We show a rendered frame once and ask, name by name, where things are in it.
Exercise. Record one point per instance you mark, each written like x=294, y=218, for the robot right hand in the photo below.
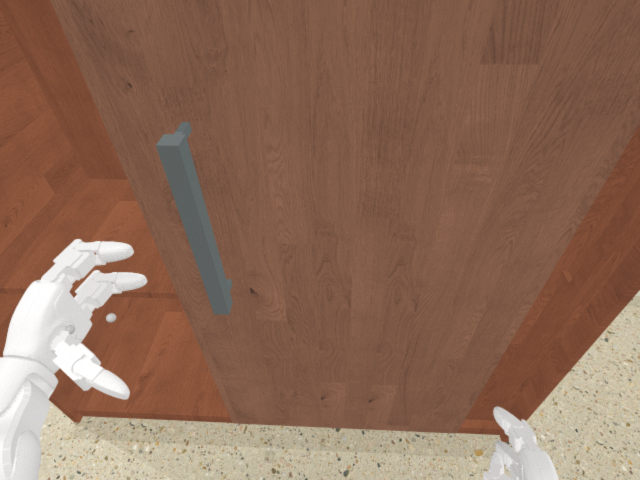
x=530, y=464

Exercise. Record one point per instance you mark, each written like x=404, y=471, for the robot left forearm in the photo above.
x=26, y=385

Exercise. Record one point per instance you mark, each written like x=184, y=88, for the wardrobe door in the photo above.
x=551, y=317
x=390, y=183

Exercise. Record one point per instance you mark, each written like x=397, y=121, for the handle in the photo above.
x=619, y=234
x=176, y=158

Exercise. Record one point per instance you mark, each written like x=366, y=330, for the robot left hand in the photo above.
x=37, y=327

